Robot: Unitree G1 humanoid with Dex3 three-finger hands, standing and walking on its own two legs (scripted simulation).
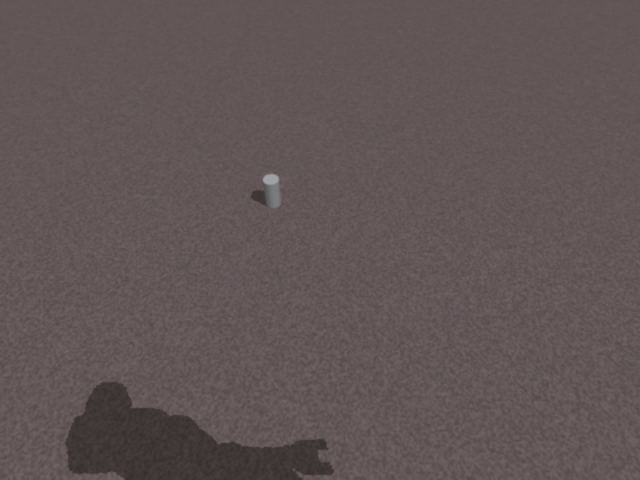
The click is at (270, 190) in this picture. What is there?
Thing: squat round
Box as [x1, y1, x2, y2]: [263, 174, 280, 207]
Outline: 268,174 263,178 266,204 270,207 276,207 280,204 278,177 274,174
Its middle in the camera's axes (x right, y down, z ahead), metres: -0.20 -0.21 +1.74
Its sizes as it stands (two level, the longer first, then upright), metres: 0.071 0.071 0.140
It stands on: the floor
